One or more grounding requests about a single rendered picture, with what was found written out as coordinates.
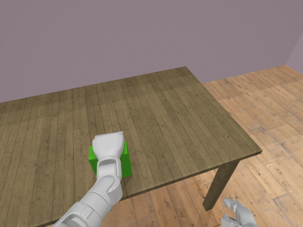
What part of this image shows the sponge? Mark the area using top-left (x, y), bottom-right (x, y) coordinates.
top-left (89, 141), bottom-right (132, 177)

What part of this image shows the table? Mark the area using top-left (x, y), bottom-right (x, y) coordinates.
top-left (0, 66), bottom-right (263, 227)

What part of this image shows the robot right hand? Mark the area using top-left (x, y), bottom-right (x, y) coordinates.
top-left (221, 198), bottom-right (257, 227)

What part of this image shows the robot left hand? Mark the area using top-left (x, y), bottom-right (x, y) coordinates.
top-left (92, 131), bottom-right (124, 160)

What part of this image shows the left robot forearm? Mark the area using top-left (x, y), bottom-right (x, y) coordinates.
top-left (52, 156), bottom-right (123, 227)

